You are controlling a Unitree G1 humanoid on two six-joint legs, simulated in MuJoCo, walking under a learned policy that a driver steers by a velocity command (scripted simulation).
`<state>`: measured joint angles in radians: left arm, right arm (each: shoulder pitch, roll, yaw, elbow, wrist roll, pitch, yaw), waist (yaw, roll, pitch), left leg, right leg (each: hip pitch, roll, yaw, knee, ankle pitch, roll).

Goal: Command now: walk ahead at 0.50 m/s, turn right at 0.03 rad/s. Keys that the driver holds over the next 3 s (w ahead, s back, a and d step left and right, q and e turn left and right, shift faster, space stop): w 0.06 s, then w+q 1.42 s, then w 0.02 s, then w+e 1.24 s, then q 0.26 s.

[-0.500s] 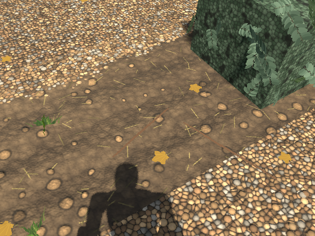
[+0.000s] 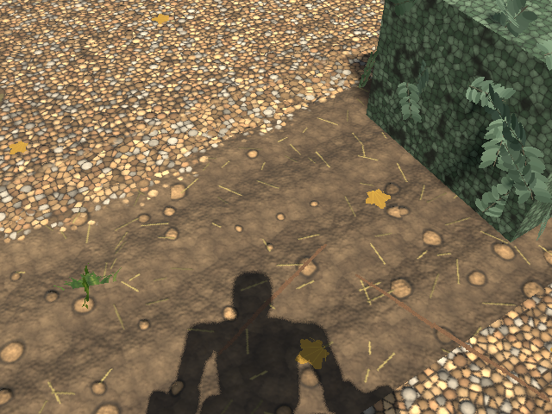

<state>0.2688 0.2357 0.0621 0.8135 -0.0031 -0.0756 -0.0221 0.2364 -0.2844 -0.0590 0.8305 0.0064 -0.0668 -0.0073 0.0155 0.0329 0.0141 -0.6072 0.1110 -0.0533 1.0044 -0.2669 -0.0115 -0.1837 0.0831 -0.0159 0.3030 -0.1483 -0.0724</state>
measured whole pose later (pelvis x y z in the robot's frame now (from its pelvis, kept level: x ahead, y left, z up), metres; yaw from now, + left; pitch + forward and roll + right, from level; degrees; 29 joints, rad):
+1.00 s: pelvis +0.53 +0.13 +0.00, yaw +28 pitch +1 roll -2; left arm 0.23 0.27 0.06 0.81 0.00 -0.10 -0.01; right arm 0.26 -0.33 -0.08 0.69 0.02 -0.01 -0.01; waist 0.03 0.06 0.04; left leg -0.59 0.07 -0.06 1.09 -0.31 0.00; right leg -0.17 0.04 -0.08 0.33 -0.18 -0.04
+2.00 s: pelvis +0.97 +0.47 +0.00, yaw +38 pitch +1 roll +1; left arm 0.27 0.29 0.04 0.73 -0.01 -0.06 -0.03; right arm 0.23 -0.31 -0.04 0.68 -0.01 -0.09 0.00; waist 0.02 0.02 0.04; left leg -0.50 0.03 -0.05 1.08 -0.34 -0.01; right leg -0.28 0.10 0.05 0.42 -0.16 -0.09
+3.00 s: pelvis +1.42 +0.67 -0.01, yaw +11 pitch +1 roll +0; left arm 0.14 0.25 0.04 0.67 0.02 -0.05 -0.03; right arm 0.22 -0.32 -0.05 0.83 0.02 -0.03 -0.01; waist -0.01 0.03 0.08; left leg -0.49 0.07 -0.04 1.11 -0.45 -0.07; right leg -0.33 0.02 -0.08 0.45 -0.14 -0.07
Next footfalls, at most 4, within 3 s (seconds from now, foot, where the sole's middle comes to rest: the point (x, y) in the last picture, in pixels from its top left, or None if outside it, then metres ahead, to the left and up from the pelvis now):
0.24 left None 0.28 0.18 -0.78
0.78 right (272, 364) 0.61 0.06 -0.78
1.30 left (133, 325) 0.71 0.42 -0.78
1.82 right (141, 219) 1.07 0.47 -0.78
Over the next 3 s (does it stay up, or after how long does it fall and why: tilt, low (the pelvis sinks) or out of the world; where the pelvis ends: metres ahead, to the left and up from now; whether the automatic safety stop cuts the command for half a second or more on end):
stays up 1.42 0.67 -0.01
